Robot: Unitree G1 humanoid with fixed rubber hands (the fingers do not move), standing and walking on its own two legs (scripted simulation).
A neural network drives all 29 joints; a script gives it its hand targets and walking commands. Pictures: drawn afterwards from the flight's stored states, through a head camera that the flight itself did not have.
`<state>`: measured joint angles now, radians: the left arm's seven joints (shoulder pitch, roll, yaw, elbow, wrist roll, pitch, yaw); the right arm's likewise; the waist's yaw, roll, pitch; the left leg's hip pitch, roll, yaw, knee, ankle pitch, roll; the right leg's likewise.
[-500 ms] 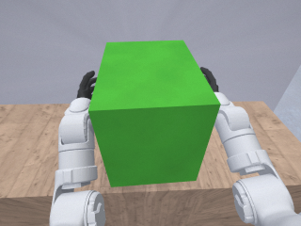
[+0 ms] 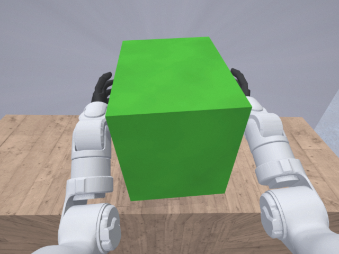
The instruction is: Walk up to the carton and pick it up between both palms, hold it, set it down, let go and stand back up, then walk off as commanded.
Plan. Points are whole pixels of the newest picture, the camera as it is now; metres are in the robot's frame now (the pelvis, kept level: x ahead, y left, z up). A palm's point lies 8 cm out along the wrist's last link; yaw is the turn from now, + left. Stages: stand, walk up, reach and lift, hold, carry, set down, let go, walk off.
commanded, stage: hold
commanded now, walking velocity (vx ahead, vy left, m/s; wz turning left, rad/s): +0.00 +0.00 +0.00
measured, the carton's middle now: (172, 114) +0.38 +0.00 +0.19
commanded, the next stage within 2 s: none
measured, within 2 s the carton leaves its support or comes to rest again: neither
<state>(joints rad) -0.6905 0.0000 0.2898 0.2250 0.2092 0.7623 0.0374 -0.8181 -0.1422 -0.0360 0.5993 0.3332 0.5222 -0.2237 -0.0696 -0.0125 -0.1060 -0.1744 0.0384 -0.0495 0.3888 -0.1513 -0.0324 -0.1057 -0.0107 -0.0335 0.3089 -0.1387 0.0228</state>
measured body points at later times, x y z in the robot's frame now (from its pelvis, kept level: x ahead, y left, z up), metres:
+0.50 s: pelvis +0.01 +0.00 +0.00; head -0.05 +0.02 +0.45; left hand +0.38 +0.16 +0.21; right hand +0.39 -0.16 +0.22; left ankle +0.04 +0.14 -0.75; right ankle +0.02 -0.13 -0.75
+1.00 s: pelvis -0.01 +0.00 +0.00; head -0.08 +0.02 +0.44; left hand +0.37 +0.16 +0.22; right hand +0.38 -0.15 +0.22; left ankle +0.04 +0.14 -0.75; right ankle +0.02 -0.13 -0.75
